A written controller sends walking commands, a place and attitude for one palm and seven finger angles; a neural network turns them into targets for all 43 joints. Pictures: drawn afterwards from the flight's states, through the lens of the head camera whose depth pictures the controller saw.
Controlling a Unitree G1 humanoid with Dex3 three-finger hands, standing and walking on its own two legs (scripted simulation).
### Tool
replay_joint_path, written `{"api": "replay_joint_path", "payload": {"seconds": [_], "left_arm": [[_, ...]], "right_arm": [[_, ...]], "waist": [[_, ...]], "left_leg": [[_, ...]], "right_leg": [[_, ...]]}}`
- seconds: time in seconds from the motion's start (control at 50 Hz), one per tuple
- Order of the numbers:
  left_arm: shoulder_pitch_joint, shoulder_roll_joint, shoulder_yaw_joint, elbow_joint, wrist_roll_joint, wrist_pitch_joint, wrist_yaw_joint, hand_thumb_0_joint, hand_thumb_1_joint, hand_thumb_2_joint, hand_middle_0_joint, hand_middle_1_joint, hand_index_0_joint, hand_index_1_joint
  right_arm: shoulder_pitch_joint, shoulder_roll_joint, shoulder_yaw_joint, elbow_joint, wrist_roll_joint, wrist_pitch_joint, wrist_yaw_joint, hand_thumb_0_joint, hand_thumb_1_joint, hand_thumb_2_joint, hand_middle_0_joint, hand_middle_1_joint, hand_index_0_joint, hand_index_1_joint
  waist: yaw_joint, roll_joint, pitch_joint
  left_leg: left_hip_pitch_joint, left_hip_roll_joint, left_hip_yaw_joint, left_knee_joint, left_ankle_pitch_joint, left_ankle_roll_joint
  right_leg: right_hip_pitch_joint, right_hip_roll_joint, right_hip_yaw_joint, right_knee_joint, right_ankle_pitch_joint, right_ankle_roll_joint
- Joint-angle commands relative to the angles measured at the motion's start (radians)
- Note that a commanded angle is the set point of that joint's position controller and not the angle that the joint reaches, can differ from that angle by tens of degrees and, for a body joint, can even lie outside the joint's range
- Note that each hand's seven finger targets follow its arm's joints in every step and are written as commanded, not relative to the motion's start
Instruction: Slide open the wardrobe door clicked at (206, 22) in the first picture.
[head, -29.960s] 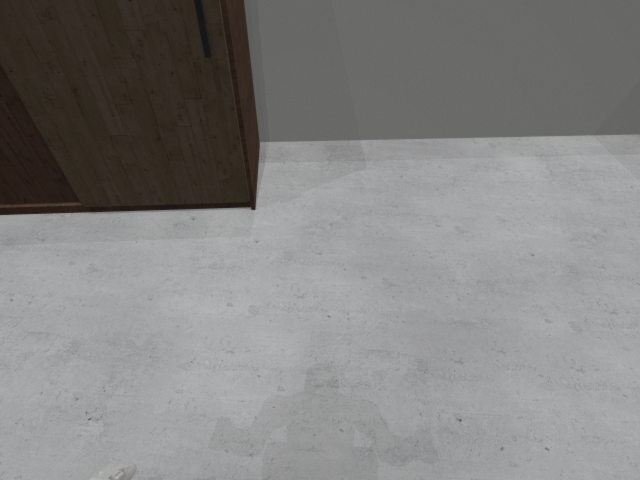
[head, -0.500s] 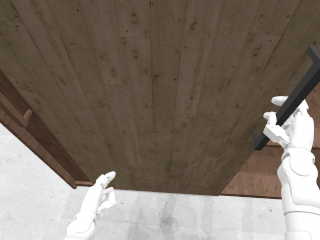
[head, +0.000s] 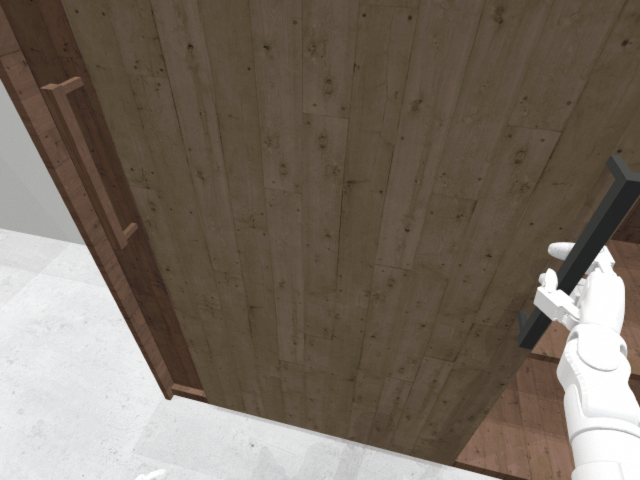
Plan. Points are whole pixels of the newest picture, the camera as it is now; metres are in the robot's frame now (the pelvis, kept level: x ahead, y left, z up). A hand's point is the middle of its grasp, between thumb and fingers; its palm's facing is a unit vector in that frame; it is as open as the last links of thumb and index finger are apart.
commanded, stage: stop walking and hold the door there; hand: right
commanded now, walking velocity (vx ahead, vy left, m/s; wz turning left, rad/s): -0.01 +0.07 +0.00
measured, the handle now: (564, 265) +0.40 -0.30 +0.11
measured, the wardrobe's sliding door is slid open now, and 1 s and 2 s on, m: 0.58 0.57 0.57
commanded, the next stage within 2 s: loosen the grip on the handle in 0.28 s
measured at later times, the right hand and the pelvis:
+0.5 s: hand (547, 286) +0.36 -0.26 +0.10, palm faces +0.43 +0.89 -0.11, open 6.3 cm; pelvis -0.03 +0.02 +0.00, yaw -1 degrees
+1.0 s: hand (543, 293) +0.37 -0.27 +0.09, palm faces +0.47 +0.87 -0.17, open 13.7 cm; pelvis +0.02 +0.04 -0.01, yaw -2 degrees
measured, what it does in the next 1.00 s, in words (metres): steps on the spot: left foot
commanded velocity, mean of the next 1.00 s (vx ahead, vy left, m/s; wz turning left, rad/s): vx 0.00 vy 0.00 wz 0.00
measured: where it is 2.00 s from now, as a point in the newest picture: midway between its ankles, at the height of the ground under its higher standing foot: outside the picture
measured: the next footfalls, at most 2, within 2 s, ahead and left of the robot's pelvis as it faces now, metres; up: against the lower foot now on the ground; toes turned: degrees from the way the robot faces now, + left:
left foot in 0.04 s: +0.05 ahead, +0.14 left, +0.00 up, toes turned +4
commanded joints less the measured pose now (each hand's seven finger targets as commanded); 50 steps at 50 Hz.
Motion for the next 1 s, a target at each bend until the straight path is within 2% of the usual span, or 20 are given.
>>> {"api": "replay_joint_path", "payload": {"seconds": [0.0,0.1,0.22,0.28,0.34,0.36,0.38,0.4,0.42,0.44,0.46,0.48,0.5,0.54,0.6,0.66,0.74,0.76,0.88,0.98], "left_arm": [[-0.158,0.198,0.062,-0.148,0.006,-0.059,0.013,0.0,0.9,0.9,-0.2,-0.3,-0.2,-0.3],[-0.155,0.183,0.062,-0.141,-0.004,-0.054,0.02,0.0,0.9,0.9,-0.2,-0.3,-0.2,-0.3],[-0.142,0.188,0.064,-0.119,-0.013,-0.046,0.027,0.0,0.9,0.9,-0.2,-0.3,-0.2,-0.3],[-0.153,0.176,0.06,-0.128,-0.016,-0.051,0.03,0.0,0.9,0.9,-0.2,-0.3,-0.2,-0.3],[-0.142,0.191,0.068,-0.119,-0.019,-0.048,0.035,0.0,0.9,0.9,-0.2,-0.3,-0.2,-0.3],[-0.02,0.228,0.144,-0.159,0.014,-0.05,0.0,0.0,0.9,0.9,-0.2,-0.3,-0.2,-0.3],[-0.168,0.189,0.087,-0.187,-0.008,-0.113,-0.011,0.0,0.9,0.9,-0.2,-0.3,-0.2,-0.3],[-0.119,0.211,0.113,-0.135,-0.046,-0.115,-0.001,0.0,0.9,0.9,-0.2,-0.3,-0.2,-0.3],[-0.129,0.195,0.109,-0.151,-0.037,-0.126,-0.012,0.0,0.9,0.9,-0.2,-0.3,-0.2,-0.3],[-0.112,0.217,0.109,-0.14,-0.039,-0.121,-0.011,0.0,0.9,0.9,-0.2,-0.3,-0.2,-0.3],[-0.138,0.204,0.103,-0.158,-0.024,-0.13,-0.011,0.0,0.9,0.9,-0.2,-0.3,-0.2,-0.3],[-0.14,0.188,0.095,-0.158,-0.024,-0.139,-0.015,0.0,0.9,0.9,-0.2,-0.3,-0.2,-0.3],[-0.139,0.184,0.092,-0.163,-0.025,-0.15,-0.021,0.0,0.9,0.9,-0.2,-0.3,-0.2,-0.3],[-0.132,0.197,0.092,-0.174,-0.025,-0.148,-0.024,0.0,0.9,0.9,-0.2,-0.3,-0.2,-0.3],[-0.15,0.194,0.079,-0.177,-0.03,-0.152,-0.007,0.0,0.9,0.9,-0.2,-0.3,-0.2,-0.3],[-0.148,0.19,0.072,-0.171,-0.03,-0.159,-0.002,0.0,0.9,0.9,-0.2,-0.3,-0.2,-0.3],[-0.142,0.19,0.072,-0.164,-0.029,-0.154,0.004,0.0,0.9,0.9,-0.2,-0.3,-0.2,-0.3],[-0.119,0.195,0.069,-0.144,-0.028,-0.147,0.011,0.0,0.9,0.9,-0.2,-0.3,-0.2,-0.3],[-0.099,0.183,0.08,-0.156,-0.021,-0.134,0.01,0.0,0.9,0.9,-0.2,-0.3,-0.2,-0.3],[-0.094,0.179,0.086,-0.157,-0.025,-0.123,0.006,0.0,0.9,0.9,-0.2,-0.3,-0.2,-0.3]], "right_arm": [[-0.323,-0.15,0.038,-0.201,-0.035,-0.074,0.043,0.0,-0.9,-0.9,0.45,1.4,0.45,1.4],[-0.356,-0.154,0.016,-0.118,-0.035,-0.079,0.038,0.0,-0.9,-0.9,0.45,1.4,0.45,1.4],[-0.412,-0.166,0.028,0.013,-0.035,-0.092,0.036,0.0,-0.9,-0.9,0.45,1.4,0.45,1.4],[-0.467,-0.122,0.068,-0.001,-0.036,-0.106,0.038,0.0,-0.9,-0.9,0.45,1.4,0.45,1.4],[-0.449,-0.154,0.045,0.043,-0.038,-0.108,0.035,0.0,-0.9,-0.9,0.45,1.4,0.45,1.4],[-1.06,-0.967,-0.543,-0.108,-0.173,-0.168,0.029,0.0,-0.9,-0.9,0.45,1.4,0.45,1.4],[-0.843,-0.232,-0.063,0.253,-0.147,-0.07,0.111,0.0,-0.779,-0.842,0.45,1.4,0.45,1.4],[-0.694,-0.282,-0.188,0.117,-0.064,-0.077,0.113,0.0,-0.658,-0.783,0.45,1.4,0.45,1.4],[-0.582,-0.162,-0.104,0.093,-0.052,-0.08,0.142,0.0,-0.538,-0.725,0.45,1.4,0.45,1.4],[-0.597,-0.278,-0.218,0.046,-0.016,-0.104,0.131,0.0,-0.417,-0.667,0.45,1.4,0.45,1.4],[-0.616,-0.278,-0.18,-0.026,-0.024,-0.116,0.12,0.0,-0.296,-0.608,0.45,1.4,0.45,1.4],[-0.624,-0.239,-0.125,-0.043,-0.042,-0.126,0.107,0.0,-0.175,-0.55,0.45,1.4,0.45,1.4],[-0.631,-0.21,-0.074,-0.071,-0.062,-0.133,0.098,0.0,-0.054,-0.492,0.45,1.4,0.45,1.4],[-0.589,-0.287,-0.116,-0.087,-0.076,-0.132,0.074,0.0,0.188,-0.375,0.45,1.4,0.45,1.4],[-0.57,-0.309,-0.141,-0.103,-0.033,-0.129,0.061,0.0,0.55,-0.2,0.423,1.367,0.423,1.367],[-0.561,-0.283,-0.118,-0.121,-0.013,-0.132,0.076,0.0,0.55,-0.2,0.383,1.317,0.383,1.317],[-0.504,-0.324,-0.157,-0.146,-0.004,-0.117,0.088,0.0,0.55,-0.2,0.33,1.25,0.33,1.25],[-0.504,-0.358,-0.184,-0.058,-0.01,-0.104,0.092,0.0,0.55,-0.2,0.317,1.233,0.317,1.233],[-0.479,-0.344,-0.204,-0.195,0.021,-0.129,0.133,0.0,0.55,-0.2,0.25,1.15,0.25,1.15],[-0.37,-0.312,-0.209,-0.228,0.044,-0.111,0.148,0.0,0.55,-0.2,0.25,1.15,0.25,1.15]], "waist": [[-0.009,-0.126,-0.161],[-0.018,-0.04,-0.148],[-0.013,-0.032,-0.125],[-0.016,-0.057,-0.128],[-0.019,-0.035,-0.128],[-0.046,0.261,0.153],[0.067,0.271,-0.071],[0.001,0.232,-0.072],[-0.032,0.034,-0.103],[-0.067,-0.101,-0.2],[-0.065,-0.178,-0.219],[-0.051,-0.191,-0.204],[-0.042,-0.185,-0.19],[-0.038,-0.06,-0.181],[-0.03,0.036,-0.174],[-0.028,0.019,-0.164],[-0.037,-0.016,-0.165],[-0.017,0.027,-0.127],[-0.037,0.004,-0.278],[-0.043,0.012,-0.275]], "left_leg": [[0.03,0.045,-0.04,-0.133,0.157,0.016],[0.032,0.057,-0.037,-0.102,0.176,0.011],[-0.03,0.093,-0.078,-0.161,0.11,0.028],[-0.04,0.087,-0.076,-0.15,0.113,0.026],[-0.039,0.086,-0.073,-0.148,0.152,0.023],[-0.106,0.055,-0.095,-0.188,0.226,0.047],[-0.008,-0.018,0.025,-0.065,0.367,0.068],[-0.048,-0.012,0.036,-0.086,0.305,0.051],[-0.086,0.001,0.026,-0.087,0.24,0.046],[-0.085,-0.002,0.001,-0.097,0.194,0.046],[-0.088,0.001,-0.007,-0.098,0.161,0.051],[-0.103,-0.002,-0.009,-0.1,0.132,0.055],[-0.122,-0.002,-0.01,-0.097,0.109,0.054],[-0.091,0.0,-0.021,-0.121,0.047,0.047],[-0.069,0.005,-0.049,-0.152,-0.031,0.032],[-0.068,0.004,-0.052,-0.143,0.004,0.033],[-0.039,0.006,-0.055,-0.124,0.132,0.032],[-0.065,0.006,-0.05,-0.117,0.15,0.026],[0.007,0.0,-0.041,-0.037,0.413,0.021],[0.01,-0.003,-0.032,-0.016,0.499,0.015]], "right_leg": [[0.128,-0.22,0.219,-0.104,0.328,0.041],[0.049,-0.185,0.182,-0.139,0.135,0.054],[0.041,-0.147,0.152,-0.126,-0.029,0.054],[0.056,-0.15,0.157,-0.129,-0.009,0.049],[0.062,-0.149,0.162,-0.12,0.055,0.048],[-0.129,-0.128,0.129,-0.098,-0.039,0.002],[-0.003,0.003,0.14,-0.115,0.249,0.02],[0.064,-0.023,0.167,-0.072,0.291,0.047],[0.122,-0.034,0.169,-0.067,0.286,0.075],[0.193,-0.019,0.176,-0.08,0.167,0.075],[0.188,-0.009,0.178,-0.087,0.043,0.073],[0.167,-0.001,0.178,-0.091,-0.043,0.065],[0.137,0.0,0.18,-0.095,-0.103,0.059],[0.061,0.001,0.173,-0.097,-0.173,0.038],[0.016,0.017,0.139,-0.071,-0.182,0.023],[0.005,0.02,0.136,-0.046,-0.127,0.021],[0.0,0.028,0.113,0.0,0.026,0.017],[-0.027,0.029,0.108,0.015,0.034,0.018],[0.016,0.039,0.098,0.072,0.239,0.017],[0.017,0.038,0.099,0.091,0.305,0.02]]}}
